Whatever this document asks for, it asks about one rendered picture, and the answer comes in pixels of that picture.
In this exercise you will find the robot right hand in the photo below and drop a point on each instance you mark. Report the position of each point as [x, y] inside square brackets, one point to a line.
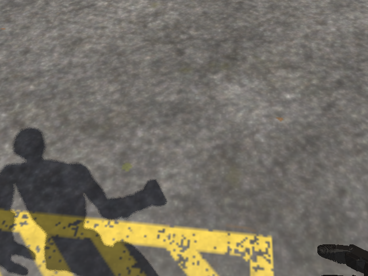
[353, 256]

